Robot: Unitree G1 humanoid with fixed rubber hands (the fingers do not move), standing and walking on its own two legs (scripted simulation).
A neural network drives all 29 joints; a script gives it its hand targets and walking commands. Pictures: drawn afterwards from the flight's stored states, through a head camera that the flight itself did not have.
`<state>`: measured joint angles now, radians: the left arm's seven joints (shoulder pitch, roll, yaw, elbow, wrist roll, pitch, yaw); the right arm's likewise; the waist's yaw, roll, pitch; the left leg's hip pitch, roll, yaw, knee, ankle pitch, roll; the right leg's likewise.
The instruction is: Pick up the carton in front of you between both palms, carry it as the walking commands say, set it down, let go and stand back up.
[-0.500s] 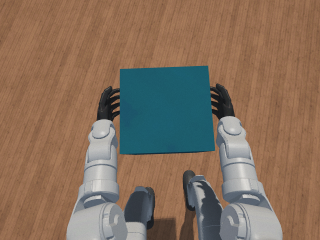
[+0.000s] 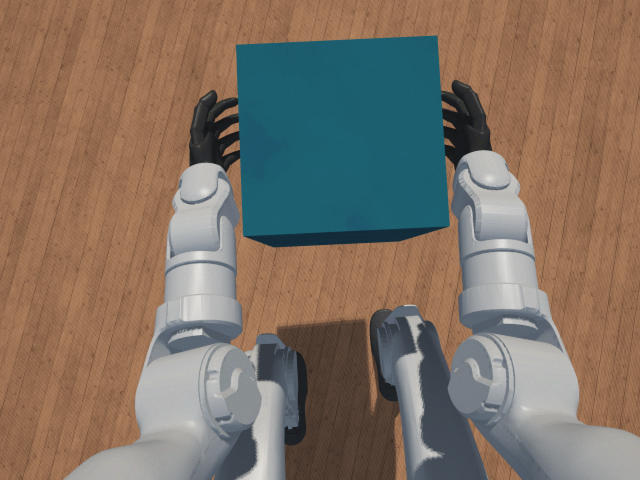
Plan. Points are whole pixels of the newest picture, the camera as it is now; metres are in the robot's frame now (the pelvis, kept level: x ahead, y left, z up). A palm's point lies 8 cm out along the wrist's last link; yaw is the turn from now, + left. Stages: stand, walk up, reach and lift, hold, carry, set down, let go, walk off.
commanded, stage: set down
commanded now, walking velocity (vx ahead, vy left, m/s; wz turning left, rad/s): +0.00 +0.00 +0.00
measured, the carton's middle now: (336, 165) +0.49 -0.05 -0.16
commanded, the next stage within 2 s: none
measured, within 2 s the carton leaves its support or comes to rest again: rests again in 1.20 s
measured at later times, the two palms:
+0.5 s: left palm (256, 169) +0.53 +0.07 -0.24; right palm (446, 159) +0.50 -0.23 -0.25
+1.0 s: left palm (273, 172) +0.55 +0.06 -0.36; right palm (436, 162) +0.52 -0.24 -0.35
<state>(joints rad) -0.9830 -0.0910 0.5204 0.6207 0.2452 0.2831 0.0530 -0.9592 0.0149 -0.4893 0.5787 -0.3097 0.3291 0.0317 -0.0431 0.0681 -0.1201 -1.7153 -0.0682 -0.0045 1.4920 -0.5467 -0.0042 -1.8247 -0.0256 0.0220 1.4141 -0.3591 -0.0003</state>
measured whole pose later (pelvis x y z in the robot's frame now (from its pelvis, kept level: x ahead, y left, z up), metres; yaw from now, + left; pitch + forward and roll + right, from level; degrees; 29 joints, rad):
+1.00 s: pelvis -0.02 +0.00 -0.19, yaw +3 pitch +39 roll +3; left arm -1.54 0.19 0.22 0.88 -0.05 0.27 0.21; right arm -1.52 -0.34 -0.32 0.87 -0.03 0.31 -0.02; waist -0.12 0.06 0.41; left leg -2.15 -0.12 0.01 2.19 -0.72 -0.03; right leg -2.29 -0.05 0.03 2.10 -0.48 -0.02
